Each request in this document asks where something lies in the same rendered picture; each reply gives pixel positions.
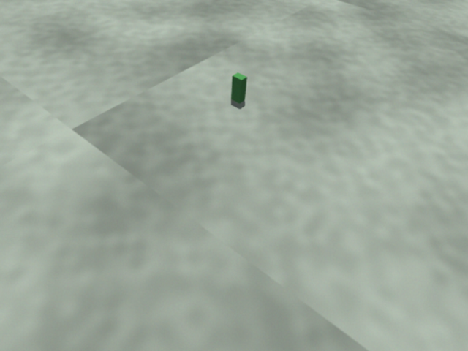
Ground carton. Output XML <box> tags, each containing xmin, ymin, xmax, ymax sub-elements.
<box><xmin>231</xmin><ymin>73</ymin><xmax>247</xmax><ymax>104</ymax></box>

